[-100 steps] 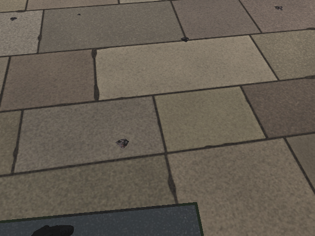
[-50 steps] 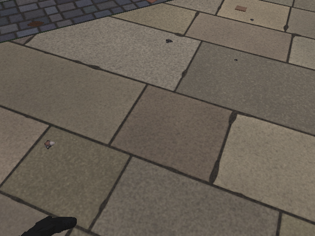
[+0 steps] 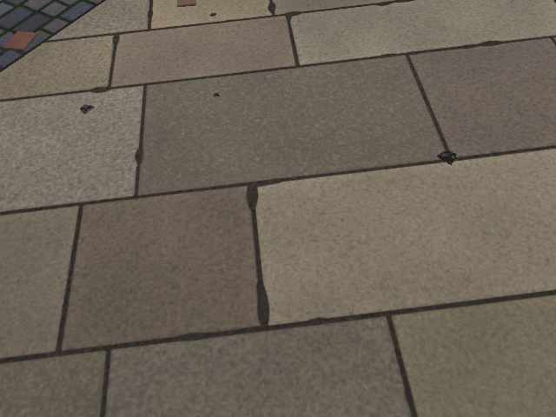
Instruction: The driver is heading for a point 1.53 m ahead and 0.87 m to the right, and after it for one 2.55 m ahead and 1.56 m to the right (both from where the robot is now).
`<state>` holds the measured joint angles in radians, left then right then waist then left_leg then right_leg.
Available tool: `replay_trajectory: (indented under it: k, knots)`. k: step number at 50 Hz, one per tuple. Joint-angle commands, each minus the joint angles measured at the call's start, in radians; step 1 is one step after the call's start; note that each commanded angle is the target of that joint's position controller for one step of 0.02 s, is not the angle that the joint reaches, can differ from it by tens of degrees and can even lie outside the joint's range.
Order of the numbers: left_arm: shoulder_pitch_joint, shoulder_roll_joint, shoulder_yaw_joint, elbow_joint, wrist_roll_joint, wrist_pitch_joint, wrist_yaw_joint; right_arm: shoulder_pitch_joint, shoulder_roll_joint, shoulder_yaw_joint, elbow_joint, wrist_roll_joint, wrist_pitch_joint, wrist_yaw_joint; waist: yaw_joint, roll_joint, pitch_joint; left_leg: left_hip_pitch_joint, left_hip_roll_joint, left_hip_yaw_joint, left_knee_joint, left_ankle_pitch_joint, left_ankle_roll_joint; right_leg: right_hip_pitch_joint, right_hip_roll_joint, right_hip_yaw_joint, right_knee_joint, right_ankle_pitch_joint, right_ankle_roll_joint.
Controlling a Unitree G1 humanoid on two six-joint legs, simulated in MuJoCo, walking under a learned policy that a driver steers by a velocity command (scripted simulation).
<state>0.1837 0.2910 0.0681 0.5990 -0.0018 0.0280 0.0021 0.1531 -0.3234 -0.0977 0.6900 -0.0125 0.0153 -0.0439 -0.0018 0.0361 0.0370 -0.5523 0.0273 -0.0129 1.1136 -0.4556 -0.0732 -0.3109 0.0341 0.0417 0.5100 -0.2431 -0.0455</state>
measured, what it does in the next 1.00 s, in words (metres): steps on the spot, turning right: left foot, then right foot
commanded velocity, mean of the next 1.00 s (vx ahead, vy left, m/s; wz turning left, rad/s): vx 0.00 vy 0.00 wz -0.60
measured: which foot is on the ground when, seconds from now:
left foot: up 0.00-0.28, down 0.30-0.70, up 0.72-1.00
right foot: down 0.00-0.30, up 0.32-0.68, down 0.70-1.00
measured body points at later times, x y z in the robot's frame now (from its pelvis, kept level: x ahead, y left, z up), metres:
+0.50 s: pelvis +0.00 +0.02 +0.00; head +0.04 +0.04 +0.45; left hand +0.23 +0.27 -0.10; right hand +0.07 -0.28 -0.08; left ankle +0.04 +0.14 -0.74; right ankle -0.06 -0.10 -0.65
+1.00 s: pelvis -0.03 -0.02 +0.01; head -0.01 -0.07 +0.45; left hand +0.26 +0.12 -0.06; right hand -0.05 -0.35 -0.10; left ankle +0.08 +0.11 -0.67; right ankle -0.06 -0.10 -0.74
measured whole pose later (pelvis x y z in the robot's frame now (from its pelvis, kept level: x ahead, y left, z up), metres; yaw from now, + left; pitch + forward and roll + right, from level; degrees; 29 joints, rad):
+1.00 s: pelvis -0.03 -0.02 +0.01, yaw -35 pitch +2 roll +3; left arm 0.20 0.30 0.06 0.58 0.00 0.03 0.03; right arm 0.11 -0.31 -0.09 0.69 0.00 0.01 -0.04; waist 0.01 0.02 0.04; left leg -0.53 -0.01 -0.07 0.96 -0.33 -0.09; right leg -0.29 0.07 0.13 0.46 -0.20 -0.06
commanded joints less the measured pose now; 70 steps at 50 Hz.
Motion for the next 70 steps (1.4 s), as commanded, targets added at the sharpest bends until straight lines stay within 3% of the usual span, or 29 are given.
replay_trajectory:
  k: [1,5,10,14,15,16,17,18,21,24,28,32,34,35,36,37,38,40,44,49,57,59,60,61,62,63,64,66,70]
  knots:
    - [-0.057,0.156,0.041,-0.077,0.0,-0.012,0.021,-0.01,-0.076,-0.022,-0.07,0.001,-0.018,-0.003,-0.015,-0.164,-0.146,-0.075,-0.011,-0.046,0.031,0.097,-0.012,0.155,-0.225,0.252,-0.151,0.432,-0.183]
    - [-0.033,0.174,0.049,-0.07,-0.006,-0.005,0.031,-0.052,-0.042,-0.004,-0.076,0.006,-0.025,0.004,0.011,-0.173,-0.138,-0.029,-0.032,-0.057,-0.205,0.132,-0.018,0.162,-0.203,0.295,-0.14,0.294,-0.176]
    - [-0.042,0.193,0.057,-0.075,-0.007,0.005,0.02,-0.06,-0.058,-0.006,-0.081,0.019,-0.04,0.023,0.025,-0.206,-0.123,0.1,-0.068,-0.068,-0.391,0.087,0.0,0.108,-0.198,0.413,-0.123,0.235,-0.183]
    - [-0.083,0.18,0.053,-0.082,-0.029,0.015,0.02,0.012,-0.063,-0.014,-0.063,0.021,-0.058,0.037,-0.027,-0.198,-0.134,0.283,-0.07,-0.056,-0.708,0.255,0.038,0.094,-0.144,0.462,-0.051,0.257,-0.126]
    - [-0.059,0.149,0.045,-0.083,-0.026,0.015,0.024,0.038,-0.104,-0.026,-0.059,0.011,-0.059,0.034,-0.022,-0.144,-0.159,0.407,0.03,-0.119,-0.748,0.351,0.076,0.015,-0.101,0.425,0.013,0.119,-0.075]
    - [-0.007,0.09,0.029,-0.09,-0.016,0.011,0.021,0.013,-0.185,-0.04,-0.074,-0.01,-0.05,0.025,0.035,0.114,-0.163,0.504,0.244,-0.328,-0.769,0.535,0.186,-0.148,0.028,0.252,0.216,-0.199,-0.005]
    - [-0.021,0.157,0.051,-0.098,-0.016,0.001,0.022,0.021,-0.175,-0.04,-0.07,-0.036,-0.048,0.029,0.013,0.254,-0.126,0.449,0.381,-0.5,-0.805,0.638,0.347,-0.279,0.093,0.119,0.44,-0.43,0.05]
    - [0.006,0.223,0.075,-0.074,-0.011,-0.001,0.022,-0.013,-0.124,-0.024,-0.089,-0.027,-0.05,0.027,0.019,0.155,-0.114,0.422,0.38,-0.445,-0.801,0.61,0.366,-0.288,0.03,0.123,0.614,-0.379,0.083]
    - [0.032,0.171,0.071,-0.03,-0.019,0.025,0.022,-0.088,-0.061,-0.001,-0.105,0.007,-0.037,0.008,0.027,0.095,-0.065,0.402,0.234,-0.216,-0.78,0.514,0.276,-0.323,0.003,0.081,0.746,-0.213,0.137]
    - [-0.031,0.111,0.047,-0.062,-0.029,0.027,0.013,-0.037,-0.076,-0.002,-0.094,-0.005,-0.02,-0.006,-0.017,0.122,-0.068,0.451,0.207,-0.121,-0.788,0.535,0.286,-0.328,-0.021,0.005,0.627,-0.162,0.158]
    - [-0.068,0.08,0.026,-0.093,-0.017,0.023,-0.003,-0.025,-0.131,-0.022,-0.086,0.001,-0.007,-0.001,-0.042,0.149,-0.109,0.464,0.248,-0.068,-0.771,0.572,0.299,-0.2,-0.064,-0.047,0.394,-0.193,0.144]
    - [-0.015,0.107,0.038,-0.088,-0.021,0.031,-0.018,-0.03,-0.155,-0.03,-0.076,0.026,-0.008,0.014,-0.019,0.16,-0.118,0.439,0.281,-0.043,-0.727,0.576,0.277,-0.069,-0.05,-0.099,0.184,-0.123,0.096]
    - [0.067,0.111,0.05,-0.061,-0.018,0.032,-0.019,-0.03,-0.134,-0.025,-0.062,0.044,-0.011,0.015,0.027,0.124,-0.123,0.368,0.252,0.016,-0.624,0.492,0.205,0.09,-0.013,-0.122,-0.026,0.027,0.039]
    - [0.105,0.154,0.066,-0.056,-0.016,0.029,-0.01,0.027,-0.091,-0.015,-0.039,0.032,-0.014,0.02,0.029,-0.001,-0.129,0.245,0.199,0.095,-0.477,0.345,0.124,0.232,-0.053,-0.018,-0.112,0.191,-0.002]
    - [0.122,0.285,0.092,-0.087,-0.01,0.021,0.009,0.017,-0.007,0.016,-0.086,-0.031,-0.015,0.026,-0.003,-0.354,-0.134,-0.074,0.062,0.174,-0.131,-0.18,0.012,0.395,-0.35,0.394,-0.118,0.584,-0.131]
    - [0.125,0.276,0.082,-0.103,0.031,-0.006,-0.005,-0.096,-0.06,0.002,-0.12,-0.014,-0.02,0.012,0.076,-0.314,-0.172,-0.143,-0.014,-0.002,0.041,-0.253,0.001,0.278,-0.44,0.519,-0.152,0.577,-0.307]
    - [0.097,0.239,0.069,-0.093,0.035,-0.025,-0.01,-0.115,-0.099,-0.01,-0.116,0.01,-0.015,0.005,0.067,-0.22,-0.133,-0.151,0.007,-0.041,0.109,-0.179,0.01,0.247,-0.386,0.429,-0.166,0.484,-0.286]
    - [0.011,0.182,0.052,-0.088,-0.001,-0.03,0.002,-0.086,-0.103,-0.019,-0.083,0.004,-0.01,-0.005,0.02,-0.149,-0.095,-0.153,0.031,-0.06,0.069,-0.012,0.019,0.213,-0.279,0.319,-0.162,0.331,-0.18]
    - [-0.02,0.159,0.034,-0.094,0.002,-0.02,0.023,-0.034,-0.077,-0.016,-0.059,0.007,-0.012,0.002,-0.008,-0.166,-0.134,-0.073,-0.01,-0.049,0.049,0.126,-0.009,0.178,-0.22,0.272,-0.16,0.389,-0.173]
    - [0.001,0.183,0.044,-0.085,-0.003,-0.011,0.033,-0.086,-0.055,-0.003,-0.071,0.009,-0.017,0.005,0.019,-0.177,-0.117,-0.043,-0.032,-0.069,-0.2,0.135,-0.022,0.193,-0.202,0.341,-0.152,0.251,-0.174]
    - [-0.038,0.19,0.05,-0.089,-0.011,0.008,0.018,-0.06,-0.069,-0.005,-0.068,0.024,-0.047,0.033,0.018,-0.203,-0.131,0.148,-0.069,-0.079,-0.478,0.086,0.011,0.164,-0.184,0.486,-0.088,0.321,-0.174]
    - [-0.065,0.169,0.041,-0.09,-0.022,0.014,0.022,-0.005,-0.062,-0.005,-0.048,0.019,-0.056,0.043,-0.02,-0.19,-0.147,0.286,-0.059,-0.053,-0.691,0.259,0.037,0.137,-0.145,0.464,-0.038,0.328,-0.128]
    - [-0.033,0.141,0.033,-0.083,-0.019,0.014,0.025,0.006,-0.085,-0.009,-0.048,0.005,-0.057,0.042,-0.012,-0.144,-0.158,0.39,0.014,-0.101,-0.747,0.386,0.067,0.075,-0.106,0.43,0.002,0.2,-0.078]
    - [0.029,0.083,0.015,-0.074,0.005,0.009,0.023,-0.008,-0.134,-0.012,-0.069,-0.014,-0.053,0.037,0.031,0.07,-0.181,0.488,0.208,-0.293,-0.785,0.564,0.144,-0.028,0.005,0.292,0.189,-0.123,-0.012]
    - [-0.002,0.134,0.033,-0.098,-0.006,0.001,0.028,-0.013,-0.159,-0.014,-0.055,-0.037,-0.049,0.039,0.035,0.259,-0.098,0.41,0.338,-0.485,-0.805,0.667,0.328,-0.181,0.109,0.153,0.34,-0.416,0.047]
    - [0.018,0.206,0.055,-0.074,0.005,-0.004,0.033,-0.032,-0.121,-0.006,-0.071,-0.02,-0.052,0.037,0.018,0.165,-0.091,0.386,0.358,-0.477,-0.809,0.616,0.38,-0.195,0.06,0.162,0.53,-0.415,0.091]
    - [0.017,0.216,0.064,-0.054,-0.004,-0.002,0.031,-0.052,-0.098,0.001,-0.072,-0.008,-0.05,0.031,0.022,0.115,-0.078,0.382,0.303,-0.4,-0.797,0.565,0.346,-0.21,0.055,0.158,0.61,-0.355,0.108]
    - [0.031,0.16,0.054,-0.024,-0.004,0.014,0.036,-0.082,-0.074,0.013,-0.072,0.013,-0.047,0.026,0.025,0.082,-0.06,0.393,0.23,-0.302,-0.777,0.529,0.294,-0.225,0.047,0.161,0.651,-0.267,0.14]
    - [-0.012,0.055,0.012,-0.029,-0.006,0.012,0.028,-0.067,-0.048,0.028,-0.055,0.006,-0.029,0.021,0.004,0.132,-0.089,0.421,0.148,-0.169,-0.753,0.597,0.274,-0.103,-0.007,0.048,0.37,-0.22,0.162]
